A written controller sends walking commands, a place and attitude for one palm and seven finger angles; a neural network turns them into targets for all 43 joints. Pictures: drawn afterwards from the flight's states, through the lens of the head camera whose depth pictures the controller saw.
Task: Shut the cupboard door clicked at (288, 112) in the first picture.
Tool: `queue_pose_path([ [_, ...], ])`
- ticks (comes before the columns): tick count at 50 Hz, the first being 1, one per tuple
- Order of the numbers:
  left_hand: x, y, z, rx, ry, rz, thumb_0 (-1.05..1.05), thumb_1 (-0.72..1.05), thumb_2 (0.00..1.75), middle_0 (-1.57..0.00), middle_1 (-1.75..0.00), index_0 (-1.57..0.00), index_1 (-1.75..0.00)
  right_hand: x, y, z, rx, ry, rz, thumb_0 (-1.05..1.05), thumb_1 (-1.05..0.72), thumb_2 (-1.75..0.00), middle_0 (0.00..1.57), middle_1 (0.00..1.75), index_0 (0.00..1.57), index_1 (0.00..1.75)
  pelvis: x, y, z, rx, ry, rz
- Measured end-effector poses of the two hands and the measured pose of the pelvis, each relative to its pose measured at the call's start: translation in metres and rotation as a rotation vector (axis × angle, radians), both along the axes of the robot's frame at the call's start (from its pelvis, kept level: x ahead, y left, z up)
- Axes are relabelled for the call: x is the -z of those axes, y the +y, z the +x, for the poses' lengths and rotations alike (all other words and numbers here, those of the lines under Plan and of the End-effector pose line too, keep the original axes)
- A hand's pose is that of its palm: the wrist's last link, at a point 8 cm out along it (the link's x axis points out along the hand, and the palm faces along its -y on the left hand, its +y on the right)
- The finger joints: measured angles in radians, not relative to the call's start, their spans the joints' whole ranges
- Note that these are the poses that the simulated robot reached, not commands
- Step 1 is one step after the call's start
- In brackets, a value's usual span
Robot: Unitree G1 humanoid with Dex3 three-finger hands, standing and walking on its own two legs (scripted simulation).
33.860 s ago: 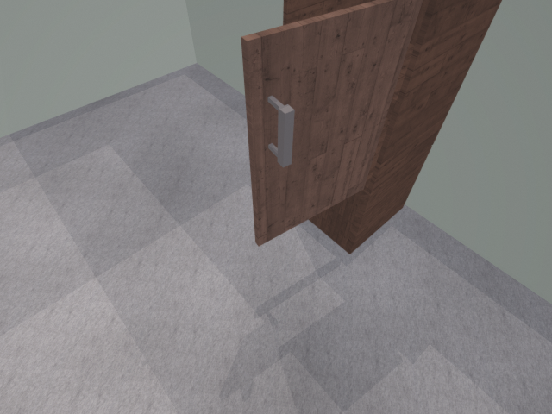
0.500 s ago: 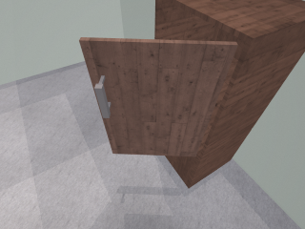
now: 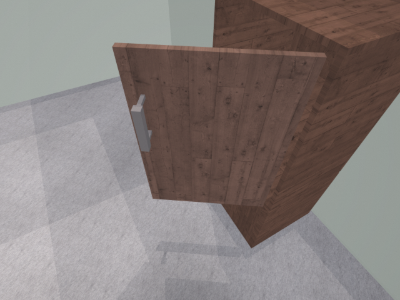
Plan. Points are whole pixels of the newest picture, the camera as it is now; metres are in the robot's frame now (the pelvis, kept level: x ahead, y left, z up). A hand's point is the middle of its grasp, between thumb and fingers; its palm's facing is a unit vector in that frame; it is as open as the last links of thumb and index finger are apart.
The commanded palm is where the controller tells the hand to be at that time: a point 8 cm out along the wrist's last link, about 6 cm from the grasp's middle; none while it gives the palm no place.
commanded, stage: look again from close up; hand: left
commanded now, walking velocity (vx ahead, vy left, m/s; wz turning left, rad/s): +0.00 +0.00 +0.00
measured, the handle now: (143, 123) +0.49 +0.16 +0.07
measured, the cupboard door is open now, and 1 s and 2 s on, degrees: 57 57 57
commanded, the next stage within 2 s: shuffle to correct the standing spot in 0.38 s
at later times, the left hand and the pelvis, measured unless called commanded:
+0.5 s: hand out of the picture +0.04 +0.28 -0.15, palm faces -0.02 -0.95 -0.32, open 7.4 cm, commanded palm none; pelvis -0.03 +0.04 +0.00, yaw +0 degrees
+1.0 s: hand out of the picture -0.06 +0.17 -0.19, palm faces +0.01 -0.99 -0.11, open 7.4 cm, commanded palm none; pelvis +0.00 +0.02 -0.01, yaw -3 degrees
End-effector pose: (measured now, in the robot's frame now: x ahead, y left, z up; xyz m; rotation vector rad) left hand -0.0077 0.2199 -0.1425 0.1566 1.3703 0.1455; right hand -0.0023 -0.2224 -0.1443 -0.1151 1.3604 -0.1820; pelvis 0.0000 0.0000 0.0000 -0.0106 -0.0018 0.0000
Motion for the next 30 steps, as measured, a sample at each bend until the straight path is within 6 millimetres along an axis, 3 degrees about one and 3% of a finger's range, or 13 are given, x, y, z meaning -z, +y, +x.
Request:
queue_pose_path([
  [8,-0.006,0.049,0.035,0.024,-0.129,0.074,0.00,0.91,0.90,-0.20,-0.30,-0.20,-0.29,-0.014,-0.008,0.068,-0.051,-0.209,-0.068,0.01,-0.90,-0.90,0.20,0.30,0.20,0.29,0.003,0.017,-0.004,0.016,-0.026,0.005],
  [14,-0.017,0.079,0.051,0.055,-0.202,0.111,0.00,0.91,0.90,-0.20,-0.30,-0.20,-0.29,-0.032,-0.010,0.093,-0.099,-0.299,-0.107,0.01,-0.90,-0.90,0.20,0.30,0.20,0.29,0.001,0.029,-0.016,0.017,-0.038,0.004],
  [21,-0.025,0.103,0.048,0.079,-0.209,0.130,0.00,0.90,0.90,-0.20,-0.30,-0.20,-0.29,-0.040,-0.010,0.084,-0.130,-0.295,-0.132,0.01,-0.90,-0.90,0.20,0.30,0.20,0.29,-0.002,0.040,-0.028,0.012,-0.034,0.004],
  [26,-0.024,0.109,0.032,0.081,-0.167,0.128,0.00,0.90,0.90,-0.20,-0.30,-0.20,-0.29,-0.037,-0.009,0.061,-0.125,-0.234,-0.133,0.01,-0.90,-0.90,0.20,0.30,0.20,0.29,-0.004,0.045,-0.034,0.008,-0.031,0.006],
  [30,-0.017,0.102,0.012,0.073,-0.101,0.108,0.00,0.91,0.90,-0.20,-0.30,-0.20,-0.29,-0.029,-0.001,0.035,-0.097,-0.165,-0.112,0.01,-0.90,-0.90,0.20,0.30,0.20,0.29,-0.004,0.047,-0.034,0.014,-0.030,0.009],
])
